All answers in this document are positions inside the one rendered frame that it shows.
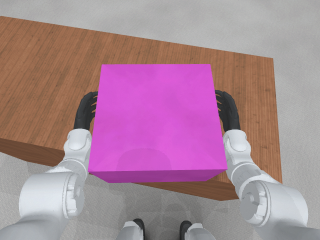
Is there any robot right shin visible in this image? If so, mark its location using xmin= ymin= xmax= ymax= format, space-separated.
xmin=188 ymin=223 xmax=203 ymax=231

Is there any robot left shin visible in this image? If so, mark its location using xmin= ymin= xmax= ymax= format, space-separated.
xmin=123 ymin=221 xmax=139 ymax=228

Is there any right robot upper arm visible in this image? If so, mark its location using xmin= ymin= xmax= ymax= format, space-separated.
xmin=239 ymin=180 xmax=320 ymax=240

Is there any left robot hand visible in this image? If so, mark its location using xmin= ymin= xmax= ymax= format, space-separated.
xmin=73 ymin=91 xmax=98 ymax=131

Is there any robot left forearm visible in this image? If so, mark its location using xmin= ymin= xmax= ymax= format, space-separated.
xmin=18 ymin=128 xmax=92 ymax=217

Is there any carton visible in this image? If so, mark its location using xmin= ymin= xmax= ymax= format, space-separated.
xmin=88 ymin=64 xmax=228 ymax=183

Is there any pedestal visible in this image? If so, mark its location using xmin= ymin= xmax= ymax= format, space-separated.
xmin=0 ymin=16 xmax=283 ymax=201

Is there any left robot upper arm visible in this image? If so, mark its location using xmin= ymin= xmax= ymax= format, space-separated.
xmin=0 ymin=171 xmax=85 ymax=240

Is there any robot right forearm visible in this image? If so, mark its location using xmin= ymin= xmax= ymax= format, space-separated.
xmin=222 ymin=129 xmax=308 ymax=224

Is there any right robot hand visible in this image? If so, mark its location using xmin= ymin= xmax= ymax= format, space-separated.
xmin=215 ymin=90 xmax=241 ymax=132

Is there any robot shin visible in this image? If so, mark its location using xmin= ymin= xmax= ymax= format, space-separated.
xmin=188 ymin=223 xmax=203 ymax=231
xmin=123 ymin=221 xmax=139 ymax=228

